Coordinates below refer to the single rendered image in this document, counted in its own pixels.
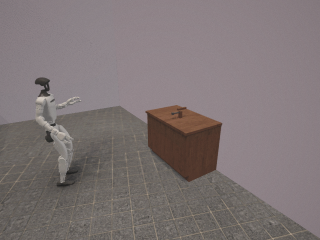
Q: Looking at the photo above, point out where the robot right forearm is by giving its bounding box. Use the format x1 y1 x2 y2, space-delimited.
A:
36 117 60 136

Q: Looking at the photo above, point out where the robot left thigh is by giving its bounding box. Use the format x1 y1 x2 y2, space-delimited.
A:
58 125 73 155

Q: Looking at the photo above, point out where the counter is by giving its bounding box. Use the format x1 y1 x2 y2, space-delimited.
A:
145 105 222 182

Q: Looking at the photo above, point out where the robot left hand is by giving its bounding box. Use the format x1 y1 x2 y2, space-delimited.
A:
66 97 81 106

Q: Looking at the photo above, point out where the right robot upper arm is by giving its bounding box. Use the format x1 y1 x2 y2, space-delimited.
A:
35 97 46 121

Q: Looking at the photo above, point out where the left robot foot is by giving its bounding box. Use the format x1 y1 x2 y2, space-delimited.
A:
66 168 78 174

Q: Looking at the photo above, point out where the robot right hand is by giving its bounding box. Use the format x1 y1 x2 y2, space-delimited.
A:
56 132 74 145

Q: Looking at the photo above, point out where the robot left forearm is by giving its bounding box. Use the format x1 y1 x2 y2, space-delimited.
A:
55 102 68 110

